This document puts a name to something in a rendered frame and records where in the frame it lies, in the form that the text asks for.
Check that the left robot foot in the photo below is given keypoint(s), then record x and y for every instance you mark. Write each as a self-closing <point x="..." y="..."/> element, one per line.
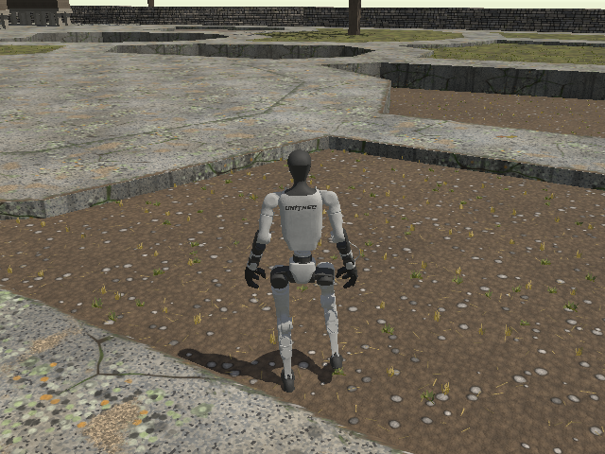
<point x="288" y="383"/>

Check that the left robot forearm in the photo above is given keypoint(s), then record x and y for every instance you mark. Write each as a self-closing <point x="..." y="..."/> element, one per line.
<point x="256" y="253"/>

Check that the right robot upper arm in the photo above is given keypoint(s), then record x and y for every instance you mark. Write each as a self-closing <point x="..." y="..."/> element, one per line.
<point x="329" y="198"/>

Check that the humanoid robot torso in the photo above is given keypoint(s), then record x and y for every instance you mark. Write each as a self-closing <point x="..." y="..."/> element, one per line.
<point x="301" y="220"/>

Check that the robot left hand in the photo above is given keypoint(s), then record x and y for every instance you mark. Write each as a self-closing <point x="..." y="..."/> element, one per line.
<point x="249" y="274"/>

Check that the left robot upper arm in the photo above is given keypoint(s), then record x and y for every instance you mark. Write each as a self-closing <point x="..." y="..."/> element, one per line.
<point x="271" y="201"/>

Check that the right robot forearm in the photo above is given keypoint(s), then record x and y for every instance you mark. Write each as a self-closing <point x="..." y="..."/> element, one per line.
<point x="346" y="252"/>

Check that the robot right hand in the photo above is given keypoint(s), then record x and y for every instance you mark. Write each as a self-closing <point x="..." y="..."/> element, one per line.
<point x="350" y="273"/>

